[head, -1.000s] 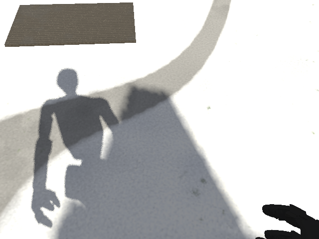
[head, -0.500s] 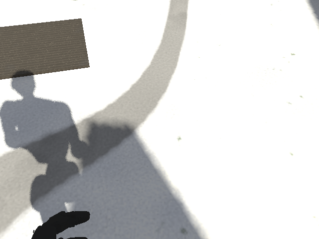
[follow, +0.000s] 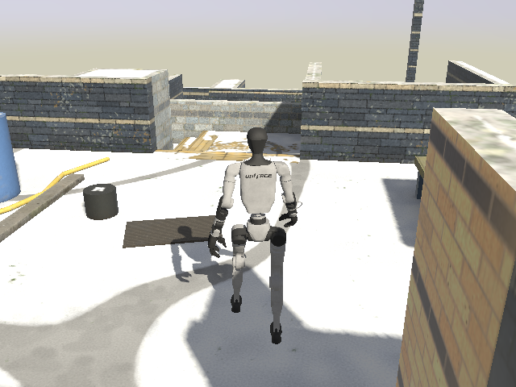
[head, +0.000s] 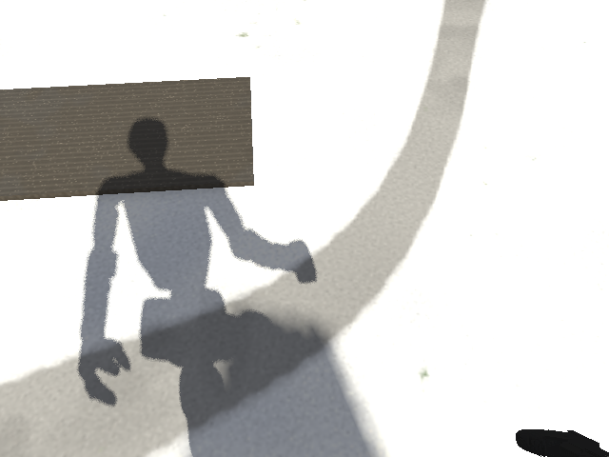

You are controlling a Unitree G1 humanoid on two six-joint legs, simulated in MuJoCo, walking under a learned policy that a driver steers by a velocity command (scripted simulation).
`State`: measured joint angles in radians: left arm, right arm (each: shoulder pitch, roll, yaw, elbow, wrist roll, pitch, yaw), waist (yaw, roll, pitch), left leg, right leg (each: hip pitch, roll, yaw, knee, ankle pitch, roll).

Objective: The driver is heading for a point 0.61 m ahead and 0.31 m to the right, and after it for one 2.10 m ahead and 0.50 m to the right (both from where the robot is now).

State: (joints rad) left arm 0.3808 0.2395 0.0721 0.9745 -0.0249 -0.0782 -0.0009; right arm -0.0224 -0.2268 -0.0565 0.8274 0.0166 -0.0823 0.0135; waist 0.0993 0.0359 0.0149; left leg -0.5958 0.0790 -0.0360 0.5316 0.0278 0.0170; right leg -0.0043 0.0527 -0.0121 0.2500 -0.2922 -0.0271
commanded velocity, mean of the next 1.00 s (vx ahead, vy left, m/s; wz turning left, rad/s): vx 0.25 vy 0.00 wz -0.51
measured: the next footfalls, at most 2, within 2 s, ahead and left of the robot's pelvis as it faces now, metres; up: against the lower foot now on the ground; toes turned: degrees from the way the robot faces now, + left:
left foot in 0.06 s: +0.21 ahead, +0.14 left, +0.00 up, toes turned -1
right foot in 0.56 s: +0.39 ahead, -0.14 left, +0.00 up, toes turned -20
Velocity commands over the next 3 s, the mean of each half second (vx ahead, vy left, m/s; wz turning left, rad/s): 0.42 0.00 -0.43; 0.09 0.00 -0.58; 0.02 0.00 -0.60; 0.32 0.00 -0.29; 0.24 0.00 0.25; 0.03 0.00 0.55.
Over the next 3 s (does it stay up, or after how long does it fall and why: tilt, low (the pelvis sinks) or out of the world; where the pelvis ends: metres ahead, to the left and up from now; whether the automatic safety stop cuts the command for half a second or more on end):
stays up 0.55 -0.26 0.00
